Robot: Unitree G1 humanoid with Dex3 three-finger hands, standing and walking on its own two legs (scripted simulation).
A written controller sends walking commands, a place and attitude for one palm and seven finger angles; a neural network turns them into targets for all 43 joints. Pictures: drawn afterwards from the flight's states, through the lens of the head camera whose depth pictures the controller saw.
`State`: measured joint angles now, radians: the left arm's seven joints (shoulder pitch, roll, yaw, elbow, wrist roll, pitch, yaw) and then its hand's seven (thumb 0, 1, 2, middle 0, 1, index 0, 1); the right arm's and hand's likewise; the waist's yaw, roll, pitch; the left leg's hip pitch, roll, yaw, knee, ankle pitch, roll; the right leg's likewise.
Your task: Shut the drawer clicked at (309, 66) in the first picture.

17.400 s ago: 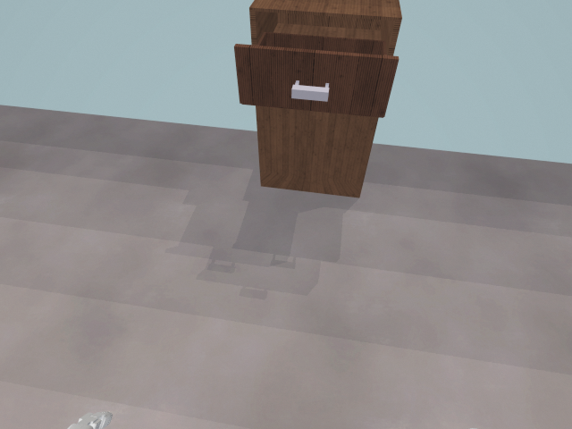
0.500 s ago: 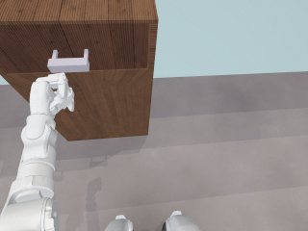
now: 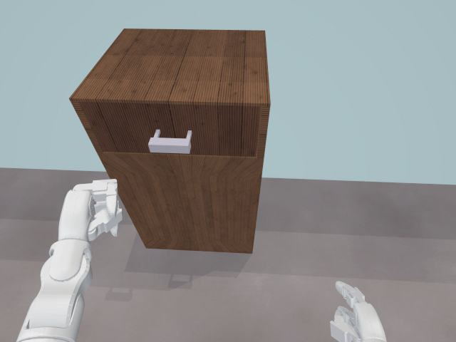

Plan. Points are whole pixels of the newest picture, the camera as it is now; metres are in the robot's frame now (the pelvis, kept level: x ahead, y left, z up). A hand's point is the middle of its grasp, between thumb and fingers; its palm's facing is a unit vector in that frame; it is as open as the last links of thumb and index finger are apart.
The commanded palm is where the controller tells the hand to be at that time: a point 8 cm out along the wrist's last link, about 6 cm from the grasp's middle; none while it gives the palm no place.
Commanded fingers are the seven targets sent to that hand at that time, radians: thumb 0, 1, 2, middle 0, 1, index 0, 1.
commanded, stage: draw the hand back to the body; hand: left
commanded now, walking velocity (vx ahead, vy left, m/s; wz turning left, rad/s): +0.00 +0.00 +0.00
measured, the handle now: (171, 139) +0.60 +0.20 -0.02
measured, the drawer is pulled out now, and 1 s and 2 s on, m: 0.00 0.00 0.00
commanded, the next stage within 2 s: step back with the hand held close in 0.66 s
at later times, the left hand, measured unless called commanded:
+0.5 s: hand (46, 264) +0.17 +0.22 +0.18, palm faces +0.39 -0.83 -0.40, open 3.3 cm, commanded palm +0.12 +0.26 +0.19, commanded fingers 0.00 0.90 0.90 -1.40 -1.60 -1.40 -1.60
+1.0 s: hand (44, 260) +0.18 +0.23 +0.17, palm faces +0.34 -0.82 -0.46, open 3.3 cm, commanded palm +0.12 +0.27 +0.19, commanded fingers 0.00 0.90 0.90 -1.40 -1.60 -1.40 -1.60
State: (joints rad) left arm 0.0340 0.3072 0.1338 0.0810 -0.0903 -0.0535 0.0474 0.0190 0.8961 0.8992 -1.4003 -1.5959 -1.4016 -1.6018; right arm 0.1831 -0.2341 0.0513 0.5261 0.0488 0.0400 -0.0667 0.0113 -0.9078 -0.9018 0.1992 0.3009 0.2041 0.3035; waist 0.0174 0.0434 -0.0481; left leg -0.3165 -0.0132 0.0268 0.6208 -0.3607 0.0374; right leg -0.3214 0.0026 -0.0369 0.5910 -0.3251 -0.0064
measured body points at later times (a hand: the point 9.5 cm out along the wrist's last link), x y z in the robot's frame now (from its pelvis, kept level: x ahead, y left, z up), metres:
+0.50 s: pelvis -0.01 -0.02 +0.02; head -0.03 -0.04 +0.46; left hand +0.14 +0.27 +0.20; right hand +0.18 -0.23 -0.07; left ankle -0.02 +0.09 -0.73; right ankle -0.01 -0.12 -0.73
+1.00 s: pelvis -0.02 -0.01 +0.02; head +0.00 -0.02 +0.47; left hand +0.15 +0.28 +0.19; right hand +0.16 -0.24 -0.07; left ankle -0.02 +0.09 -0.73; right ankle -0.01 -0.12 -0.73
